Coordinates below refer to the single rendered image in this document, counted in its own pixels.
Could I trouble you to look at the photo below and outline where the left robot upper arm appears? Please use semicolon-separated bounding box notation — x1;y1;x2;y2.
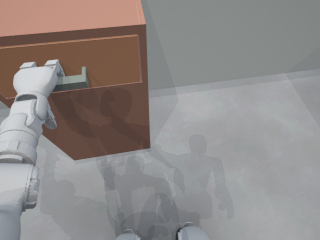
0;163;40;240

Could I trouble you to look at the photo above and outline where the drawer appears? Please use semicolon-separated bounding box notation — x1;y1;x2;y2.
0;34;141;98

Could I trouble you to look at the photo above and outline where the handle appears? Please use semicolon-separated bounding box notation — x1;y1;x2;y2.
52;66;89;92

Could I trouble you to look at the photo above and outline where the cabinet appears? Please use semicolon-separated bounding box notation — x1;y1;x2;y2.
0;0;151;161

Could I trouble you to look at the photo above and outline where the robot left hand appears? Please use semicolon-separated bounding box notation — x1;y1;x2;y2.
13;59;65;130

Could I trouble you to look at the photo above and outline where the left robot shin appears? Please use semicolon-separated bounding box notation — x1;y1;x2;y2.
123;229;135;234

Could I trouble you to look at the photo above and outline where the robot right thigh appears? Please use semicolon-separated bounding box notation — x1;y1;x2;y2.
177;226;209;240

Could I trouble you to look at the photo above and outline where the robot left forearm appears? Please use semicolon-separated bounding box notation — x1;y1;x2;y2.
0;91;49;167

